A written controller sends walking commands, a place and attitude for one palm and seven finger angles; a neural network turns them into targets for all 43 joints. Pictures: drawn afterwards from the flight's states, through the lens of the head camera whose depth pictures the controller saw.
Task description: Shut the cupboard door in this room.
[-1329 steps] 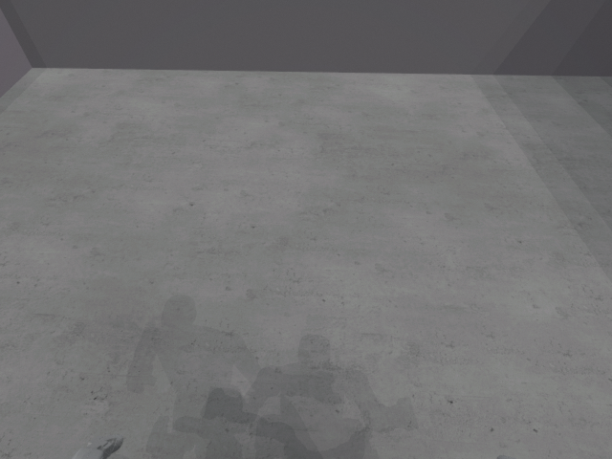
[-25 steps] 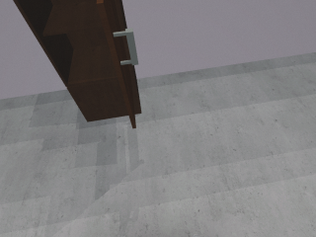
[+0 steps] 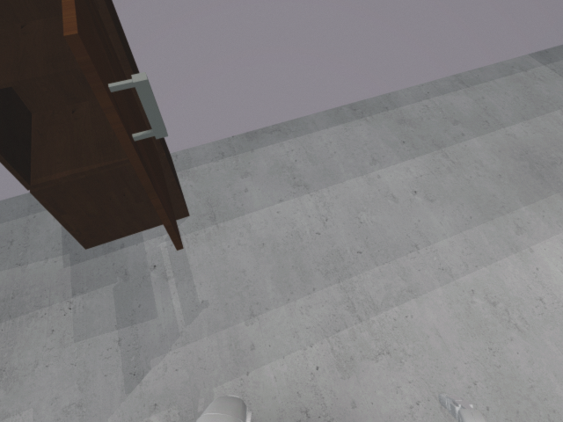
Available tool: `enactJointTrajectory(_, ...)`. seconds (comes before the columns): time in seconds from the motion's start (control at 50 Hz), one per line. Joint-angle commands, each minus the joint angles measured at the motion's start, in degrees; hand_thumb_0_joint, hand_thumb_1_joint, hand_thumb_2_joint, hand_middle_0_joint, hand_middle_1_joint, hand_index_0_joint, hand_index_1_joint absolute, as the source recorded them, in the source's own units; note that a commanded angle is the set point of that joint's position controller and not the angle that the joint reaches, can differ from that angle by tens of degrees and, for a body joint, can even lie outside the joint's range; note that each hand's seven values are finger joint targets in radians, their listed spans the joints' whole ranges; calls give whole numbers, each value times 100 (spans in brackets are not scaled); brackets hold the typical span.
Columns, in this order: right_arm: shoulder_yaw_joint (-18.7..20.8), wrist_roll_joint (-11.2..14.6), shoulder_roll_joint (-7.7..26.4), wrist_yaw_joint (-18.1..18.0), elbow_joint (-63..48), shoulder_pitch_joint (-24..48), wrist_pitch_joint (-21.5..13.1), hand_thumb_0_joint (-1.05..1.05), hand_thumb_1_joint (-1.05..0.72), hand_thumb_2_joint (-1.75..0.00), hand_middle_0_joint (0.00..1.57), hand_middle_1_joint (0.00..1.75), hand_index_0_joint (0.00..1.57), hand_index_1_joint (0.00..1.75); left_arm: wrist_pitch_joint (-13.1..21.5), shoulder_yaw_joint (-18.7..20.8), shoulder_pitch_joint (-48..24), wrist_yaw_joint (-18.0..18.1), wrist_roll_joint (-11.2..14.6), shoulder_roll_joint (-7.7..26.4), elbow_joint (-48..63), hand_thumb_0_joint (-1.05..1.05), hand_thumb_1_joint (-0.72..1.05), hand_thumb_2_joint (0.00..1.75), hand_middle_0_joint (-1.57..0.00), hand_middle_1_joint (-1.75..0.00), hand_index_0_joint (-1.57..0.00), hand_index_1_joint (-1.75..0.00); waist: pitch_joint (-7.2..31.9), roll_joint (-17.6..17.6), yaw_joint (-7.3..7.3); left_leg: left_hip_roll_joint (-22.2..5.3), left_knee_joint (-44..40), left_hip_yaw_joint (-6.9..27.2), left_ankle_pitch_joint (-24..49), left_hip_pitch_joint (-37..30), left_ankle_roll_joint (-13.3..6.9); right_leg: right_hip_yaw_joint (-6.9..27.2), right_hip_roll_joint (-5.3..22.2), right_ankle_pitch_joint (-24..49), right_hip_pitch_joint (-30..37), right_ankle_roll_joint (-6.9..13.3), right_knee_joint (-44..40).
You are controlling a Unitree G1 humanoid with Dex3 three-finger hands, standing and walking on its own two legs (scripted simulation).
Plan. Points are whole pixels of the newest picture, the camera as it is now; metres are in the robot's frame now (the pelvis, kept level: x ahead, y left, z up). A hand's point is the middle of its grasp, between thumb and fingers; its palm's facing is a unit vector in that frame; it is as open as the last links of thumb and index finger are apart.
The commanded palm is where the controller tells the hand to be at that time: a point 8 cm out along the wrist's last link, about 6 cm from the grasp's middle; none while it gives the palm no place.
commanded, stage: walk around to get in front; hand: left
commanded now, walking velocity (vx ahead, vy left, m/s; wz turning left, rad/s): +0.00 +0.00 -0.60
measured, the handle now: (139, 110) +0.58 +0.34 +0.07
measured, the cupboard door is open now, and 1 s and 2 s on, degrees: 89 89 89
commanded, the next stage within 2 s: none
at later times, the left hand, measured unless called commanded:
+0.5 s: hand (124, 399) +0.15 +0.29 -0.18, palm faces -0.29 -0.94 -0.20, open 7.4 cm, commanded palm none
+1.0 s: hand (227, 370) +0.20 +0.12 -0.15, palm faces -0.60 -0.75 -0.28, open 7.4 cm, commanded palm none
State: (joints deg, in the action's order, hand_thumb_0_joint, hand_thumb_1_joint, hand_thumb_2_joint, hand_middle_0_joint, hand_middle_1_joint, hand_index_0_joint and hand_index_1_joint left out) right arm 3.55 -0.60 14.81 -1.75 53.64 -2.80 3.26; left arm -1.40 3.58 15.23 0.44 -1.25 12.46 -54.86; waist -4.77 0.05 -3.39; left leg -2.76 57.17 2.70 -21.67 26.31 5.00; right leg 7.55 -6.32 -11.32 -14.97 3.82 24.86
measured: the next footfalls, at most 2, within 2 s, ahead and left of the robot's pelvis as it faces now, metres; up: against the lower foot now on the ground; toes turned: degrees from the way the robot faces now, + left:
left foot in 0.18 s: +0.04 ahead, +0.16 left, +0.00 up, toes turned -7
right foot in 0.82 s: -0.01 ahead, -0.06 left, +0.00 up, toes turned -39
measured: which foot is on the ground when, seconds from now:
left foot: up 0.00-0.16, down 0.18-0.82, up 0.84-1.00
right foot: down 0.00-0.18, up 0.20-0.80, down 0.82-1.00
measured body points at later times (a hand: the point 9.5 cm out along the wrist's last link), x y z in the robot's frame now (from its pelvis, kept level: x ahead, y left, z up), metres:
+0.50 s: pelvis +0.01 +0.10 +0.00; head +0.07 +0.13 +0.45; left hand +0.16 +0.34 -0.16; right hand -0.03 -0.15 -0.12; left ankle +0.00 +0.16 -0.74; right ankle -0.09 -0.06 -0.63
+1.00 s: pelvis -0.02 +0.04 -0.01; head +0.00 -0.01 +0.44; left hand +0.23 +0.16 -0.13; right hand -0.14 -0.19 -0.17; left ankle +0.07 +0.19 -0.65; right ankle -0.04 -0.04 -0.74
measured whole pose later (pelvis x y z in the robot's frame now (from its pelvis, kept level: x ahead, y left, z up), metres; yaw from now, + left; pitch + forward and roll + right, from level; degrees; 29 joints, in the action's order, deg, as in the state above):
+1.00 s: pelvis -0.02 +0.04 -0.01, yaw -38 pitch -1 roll +2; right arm 3.9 -1.1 12.4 -0.5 54.2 -12.1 3.5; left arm -1.9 2.8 6.9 0.3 -0.6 12.2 -50.7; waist -6.0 1.0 1.7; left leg -7.5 66.0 -2.5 -22.3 27.4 4.9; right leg -1.3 -1.7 -14.0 -16.4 4.1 31.0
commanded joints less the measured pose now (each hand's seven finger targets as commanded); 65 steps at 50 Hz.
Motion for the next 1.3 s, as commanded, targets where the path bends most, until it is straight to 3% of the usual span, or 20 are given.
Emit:
enactJointTrajectory(0.0, 61, 36, 437, 7, -628, 186, -189, 0, -90, -90, 20, 30, 20, 30, 71, 282, 304, 72, -14, 1271, 311, 0, 90, 90, -20, -30, -20, -30, 727, -659, 0, 33, -654, -10, -298, 195, -68, 1985, 1749, 2210, 975, 724, -336)
enactJointTrajectory(0.06, 50, 71, 394, 6, -668, -31, -243, 0, -90, -90, 20, 30, 20, 30, 31, 300, 2, 66, -22, 1371, 451, 0, 90, 90, -20, -30, -20, -30, 750, -845, 114, 145, -1525, -63, -242, -493, -156, 2062, 1601, 2170, 497, 641, -223)
enactJointTrajectory(0.12, 91, 89, 542, -33, -463, -888, -351, 0, -90, -90, 20, 30, 20, 30, -5, 259, -400, 54, 42, 1249, 597, 0, 90, 90, -20, -30, -20, -30, 1019, -447, 551, -5, -3362, 1, 836, -2333, -266, 1704, 1020, 1282, -616, 70, 505)
enactJointTrajectory(0.14, 172, 25, 1016, -51, -472, -984, -412, 0, -90, -90, 20, 30, 20, 30, -32, 197, -227, 17, 100, 881, 686, 0, 90, 90, -20, -30, -20, -30, 1151, 896, 545, -1275, -4099, 1283, 660, -3006, -576, 956, 272, -374, -1516, -238, 1429)
enactJointTrajectory(0.16, 264, -2, 1413, -31, -572, -960, -359, 0, -90, -90, 20, 30, 20, 30, -40, 173, -215, -29, 61, 750, 733, 0, 90, 90, -20, -30, -20, -30, 901, 1885, 487, -2386, -4340, 2183, 1176, -2638, -1006, 5, 26, -2360, -2020, -552, 2688)
enactJointTrajectory(0.18, 204, -39, 1303, -8, -688, -783, -306, 0, -90, -90, 20, 30, 20, 30, -58, 230, -194, -41, -14, 938, 709, 0, 90, 90, -20, -30, -20, -30, 655, 1333, 432, -2502, -4268, 2056, 1182, -1921, -1276, -45, 310, -2300, -1837, -621, 3583)
enactJointTrajectory(0.22, 90, -56, 881, -28, -800, -325, -363, 0, -90, -90, 20, 30, 20, 30, -113, 340, -85, -108, -78, 1056, 509, 0, 90, 90, -20, -30, -20, -30, 285, 1071, 137, -1861, -4320, 1267, 1463, -1429, -1034, -104, 485, -1611, -1817, -749, 4382)
enactJointTrajectory(0.3, 53, -28, 634, -34, -667, -743, -444, 0, -90, -90, 20, 30, 20, 30, -112, 265, -43, -193, -28, 783, 467, 0, 90, 90, -20, -30, -20, -30, 540, 678, 163, -1294, -3806, -91, 3176, -2146, -855, -475, 652, -928, -2024, -847, 4871)
enactJointTrajectory(0.42, 94, -7, 551, -72, -347, -1636, -483, 0, -90, -90, 20, 30, 20, 30, -179, 217, -425, -182, -4, 642, 552, 0, 90, 90, -20, -30, -20, -30, 572, 913, 421, -1427, -3591, -437, 4399, -2825, -726, -620, 785, -853, -2211, -949, 4598)
enactJointTrajectory(0.54, 182, -49, 583, -55, -141, -1909, -471, 0, -90, -90, 20, 30, 20, 30, -202, 155, -958, -209, 10, 515, 683, 0, 90, 90, -20, -30, -20, -30, 496, 948, 580, -1832, -3582, -619, 4129, -3040, -1256, -832, 1005, -1200, -2177, -885, 3766)
enactJointTrajectory(0.64, 243, -89, 621, -5, -5, -1929, -437, 0, -90, -90, 20, 30, 20, 30, -180, 104, -1312, -214, -4, 386, 820, 0, 90, 90, -20, -30, -20, -30, 377, 1043, 684, -1995, -3483, -1029, 3796, -2645, -1242, -1151, 1053, -1348, -1549, -707, 2670)
enactJointTrajectory(0.74, 281, -74, 743, 60, 0, -1691, -411, 0, -90, -90, 20, 30, 20, 30, -58, 142, -772, -149, 3, 467, 769, 0, 90, 90, -20, -30, -20, -30, 659, 871, 365, -2034, -2594, -1606, 4109, -2302, -834, -1374, 849, -716, -292, -390, 1048)
enactJointTrajectory(0.76, 263, -41, 736, 87, -42, -1699, -403, 0, -90, -90, 20, 30, 20, 30, 15, 181, -355, -118, -3, 651, 654, 0, 90, 90, -20, -30, -20, -30, 879, 447, 123, -1916, -1740, -1801, 3878, -1791, -570, -1258, 919, 76, 636, -275, 309)
enactJointTrajectory(0.78, 199, 16, 501, 130, -233, -1623, -357, 0, -90, -90, 20, 30, 20, 30, 100, 279, 233, -42, -48, 1248, 511, 0, 90, 90, -20, -30, -20, -30, 1218, -1125, -158, -1323, -369, -2000, 1586, -446, -218, 357, 2025, 1716, 1821, 161, -207)
enactJointTrajectory(0.8, 101, 7, 191, 125, -543, -1257, -274, 0, -90, -90, 20, 30, 20, 30, 93, 381, 450, 27, 49, 1736, 423, 0, 90, 90, -20, -30, -20, -30, 1205, -1873, -196, -486, 961, -1484, -1490, 630, 25, 1837, 3101, 4157, 1821, 815, -177)
enactJointTrajectory(0.82, 125, 26, 335, 55, -559, -1143, -167, 0, -90, -90, 20, 30, 20, 30, 59, 350, 342, 88, 114, 1621, 437, 0, 90, 90, -20, -30, -20, -30, 1077, -1268, -132, -548, 1252, -680, -1568, 653, -69, 1381, 3062, 3593, 1509, 1029, -249)
enactJointTrajectory(0.86, 140, -14, 268, 78, -471, -1003, -90, 0, -90, -90, 20, 30, 20, 30, 17, 304, -439, 124, 95, 1341, 693, 0, 90, 90, -20, -30, -20, -30, 507, -983, 100, -619, 1384, -417, -758, 833, -78, 1138, 2489, 1490, 811, 722, -575)
enactJointTrajectory(0.94, 177, -74, 351, 111, -262, -1278, -60, 0, -90, -90, 20, 30, 20, 30, 104, 202, -745, 61, 88, 1096, 786, 0, 90, 90, -20, -30, -20, -30, 451, -621, 390, -496, 1008, -378, 178, 438, 28, 555, 1849, 1289, 337, 307, -674)
enactJointTrajectory(1.22, 83, 14, 391, 36, -749, -93, -182, 0, -90, -90, 20, 30, 20, 30, 59, 289, 42, 19, -1, 1230, 561, 0, 90, 90, -20, -30, -20, -30, 825, -798, 25, 21, -923, -153, -406, 8, -51, 1876, 1732, 1446, 716, 732, -491)
enactJointTrajectory(1.28, 71, 79, 382, -5, -686, -428, -244, 0, -90, -90, 20, 30, 20, 30, 24, 313, -194, 36, 4, 1289, 560, 0, 90, 90, -20, -30, -20, -30, 1023, -798, 212, 180, -2082, -124, -280, -758, -181, 2054, 1632, 1874, 544, 615, -269)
